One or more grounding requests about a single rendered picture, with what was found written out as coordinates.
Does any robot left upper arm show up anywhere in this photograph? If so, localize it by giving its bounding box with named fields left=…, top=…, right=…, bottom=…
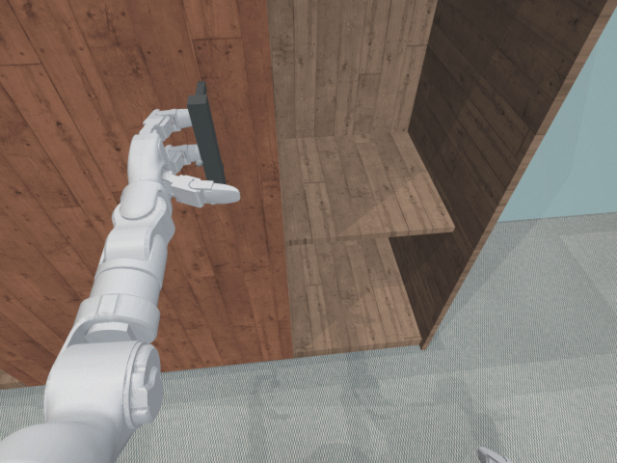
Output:
left=0, top=340, right=163, bottom=463

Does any handle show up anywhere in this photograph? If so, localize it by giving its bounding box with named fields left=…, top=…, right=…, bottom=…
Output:
left=187, top=81, right=227, bottom=184

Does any left robot forearm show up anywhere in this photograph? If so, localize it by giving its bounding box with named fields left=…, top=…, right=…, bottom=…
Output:
left=43, top=180, right=175, bottom=421

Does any robot left hand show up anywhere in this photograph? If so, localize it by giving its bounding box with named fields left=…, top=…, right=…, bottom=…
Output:
left=127, top=109, right=240, bottom=207

